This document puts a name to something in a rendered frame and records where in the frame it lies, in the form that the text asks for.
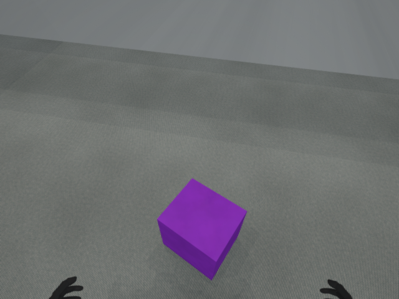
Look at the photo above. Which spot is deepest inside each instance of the carton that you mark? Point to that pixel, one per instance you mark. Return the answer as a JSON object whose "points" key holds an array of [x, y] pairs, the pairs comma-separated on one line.
{"points": [[201, 226]]}

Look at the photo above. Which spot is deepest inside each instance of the robot left hand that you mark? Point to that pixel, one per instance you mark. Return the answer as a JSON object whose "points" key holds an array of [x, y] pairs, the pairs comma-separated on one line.
{"points": [[63, 289]]}

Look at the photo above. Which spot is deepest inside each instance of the robot right hand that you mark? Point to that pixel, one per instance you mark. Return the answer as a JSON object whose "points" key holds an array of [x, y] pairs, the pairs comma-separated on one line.
{"points": [[338, 290]]}

